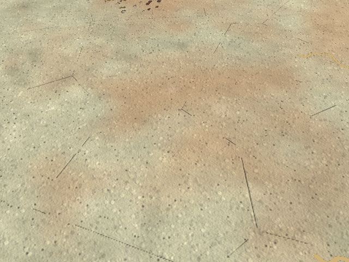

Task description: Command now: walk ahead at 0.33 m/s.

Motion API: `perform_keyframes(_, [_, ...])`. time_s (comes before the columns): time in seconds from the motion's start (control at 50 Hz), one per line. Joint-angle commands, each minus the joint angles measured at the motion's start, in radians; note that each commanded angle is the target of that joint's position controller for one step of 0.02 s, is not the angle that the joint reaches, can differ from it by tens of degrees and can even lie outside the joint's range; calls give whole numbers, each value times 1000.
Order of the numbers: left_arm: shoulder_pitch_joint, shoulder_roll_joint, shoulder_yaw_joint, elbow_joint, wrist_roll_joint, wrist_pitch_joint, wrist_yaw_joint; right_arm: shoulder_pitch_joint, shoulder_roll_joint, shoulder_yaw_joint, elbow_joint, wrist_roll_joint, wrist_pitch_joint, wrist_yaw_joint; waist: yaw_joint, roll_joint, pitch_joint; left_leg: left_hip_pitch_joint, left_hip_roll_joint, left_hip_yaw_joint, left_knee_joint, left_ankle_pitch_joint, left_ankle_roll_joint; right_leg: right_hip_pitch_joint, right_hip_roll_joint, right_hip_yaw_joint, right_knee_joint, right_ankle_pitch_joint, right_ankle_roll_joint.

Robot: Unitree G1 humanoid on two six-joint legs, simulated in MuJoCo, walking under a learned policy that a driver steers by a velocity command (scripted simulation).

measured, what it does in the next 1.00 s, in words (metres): walks ahead, turning left: left foot, then right foot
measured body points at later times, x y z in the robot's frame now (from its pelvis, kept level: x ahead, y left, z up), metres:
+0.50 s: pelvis +0.21 +0.09 +0.00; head +0.25 +0.11 +0.44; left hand +0.26 +0.38 -0.12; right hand +0.40 -0.15 -0.10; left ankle +0.25 +0.17 -0.74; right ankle +0.17 -0.08 -0.65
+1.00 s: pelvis +0.51 +0.13 +0.00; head +0.53 +0.14 +0.45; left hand +0.51 +0.44 -0.09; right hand +0.72 -0.07 -0.12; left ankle +0.37 +0.20 -0.65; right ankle +0.60 +0.06 -0.74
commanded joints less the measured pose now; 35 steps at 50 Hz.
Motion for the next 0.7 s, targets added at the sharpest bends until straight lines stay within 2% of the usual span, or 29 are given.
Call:
perform_keyframes(0.02, [84,173,51,-21,-2,-48,10,-149,-136,-41,-115,14,-51,12,70,-212,131,-527,63,-51,214,30,16,256,-325,421,-317,-222,-209])
perform_keyframes(0.04, [75,160,46,-18,-4,-53,12,-152,-127,-40,-109,10,-53,18,67,-192,139,-538,79,-60,202,103,17,263,-310,357,-327,-116,-186])
perform_keyframes(0.06, [70,150,43,-18,3,-56,13,-155,-108,-36,-103,7,-55,25,65,-167,131,-511,77,-51,187,166,12,244,-286,287,-336,-9,-169])
perform_keyframes(0.1, [57,153,46,-18,8,-60,13,-154,-69,-22,-98,6,-54,39,63,-146,106,-431,66,-28,110,275,-8,195,-248,155,-344,130,-150])
perform_keyframes(0.14, [59,168,52,-10,6,-66,10,-181,-52,-12,-110,6,-47,46,72,-145,104,-344,54,-14,10,358,-26,134,-233,64,-350,188,-142])
perform_keyframes(0.18, [74,191,61,5,-1,-70,7,-220,-47,-4,-133,5,-42,51,84,-142,120,-288,46,-3,-81,405,-21,101,-247,16,-357,208,-136])
perform_keyframes(0.26, [92,216,73,37,-18,-69,4,-250,-75,-6,-168,4,-36,62,76,-122,150,-255,35,12,-166,378,37,154,-300,-35,-339,263,-117])
perform_keyframes(0.28, [86,225,77,40,-18,-65,5,-238,-86,-10,-173,3,-36,64,62,-124,137,-224,17,31,-179,346,57,177,-303,-56,-297,386,-106])
perform_keyframes(0.3, [79,239,80,40,-16,-59,7,-201,-105,-20,-173,1,-34,63,35,-131,97,-151,-15,61,-182,317,78,194,-298,-83,-217,596,-91])
perform_keyframes(0.32, [69,246,80,38,-14,-50,11,-98,-134,-40,-151,0,-32,59,-28,-127,21,-3,-59,95,-194,315,101,182,-272,-132,-57,801,-65])
perform_keyframes(0.34, [88,227,71,32,-7,-44,19,61,-184,-71,-108,6,-26,48,-98,-106,-81,233,-107,101,-194,304,131,94,-230,-174,165,883,-31])
perform_keyframes(0.36, [119,179,50,-2,9,-51,25,198,-269,-100,-90,11,-17,31,-140,27,-183,551,47,-186,-223,202,214,-202,-168,-185,500,613,25])
perform_keyframes(0.38, [193,62,8,-36,21,-79,13,207,-335,-101,-97,13,-24,33,-54,256,-328,742,289,-782,-429,-105,379,-488,27,-47,813,-232,73])
perform_keyframes(0.4, [68,169,30,-40,-16,-107,0,199,-233,-73,-110,10,-35,34,-121,141,-299,718,289,-831,-536,-165,338,-577,-12,104,894,-214,51])
perform_keyframes(0.42, [-6,201,38,-67,-44,-124,-7,153,-208,-65,-108,-2,-43,31,-108,103,-158,602,269,-699,-542,-92,300,-634,-52,84,878,-128,27])
perform_keyframes(0.44, [-35,191,32,-70,-28,-136,-1,93,-199,-62,-120,-5,-45,28,-75,5,-90,467,231,-594,-536,22,277,-602,-96,74,809,-51,13])
perform_keyframes(0.46, [-40,188,37,-66,-5,-137,5,39,-175,-55,-135,-14,-45,26,-37,-15,-42,345,194,-504,-542,146,266,-549,-123,74,733,0,14])
perform_keyframes(0.48, [-19,186,41,-63,2,-128,4,4,-156,-47,-154,-28,-45,23,-1,10,-33,267,162,-457,-564,201,263,-488,-139,84,702,35,15])
perform_keyframes(0.5, [-4,178,41,-61,6,-118,3,-16,-150,-47,-163,-28,-45,20,15,28,-25,221,149,-435,-586,235,273,-464,-141,79,672,50,25])
perform_keyframes(0.54, [1,159,37,-58,18,-97,3,-15,-146,-47,-158,-16,-50,12,27,24,2,139,131,-371,-612,305,287,-452,-137,58,609,83,57])
perform_keyframes(0.58, [-70,142,32,-82,23,-90,7,10,-160,-51,-146,-13,-52,0,11,12,41,100,109,-328,-625,344,281,-486,-127,47,494,187,88])
perform_keyframes(0.62, [-154,122,24,-102,22,-96,6,39,-168,-54,-131,-8,-48,-10,-20,15,55,86,76,-289,-612,354,250,-469,-104,46,333,327,103])
perform_keyframes(0.66, [-233,102,16,-116,17,-105,-2,71,-177,-58,-116,-1,-41,-17,-51,25,54,76,55,-272,-590,346,222,-410,-68,33,192,422,109])
perform_keyframes(0.7, [-298,104,14,-130,5,-114,-12,113,-184,-62,-97,7,-35,-22,-76,25,54,92,65,-301,-570,321,214,-366,-41,34,117,456,108])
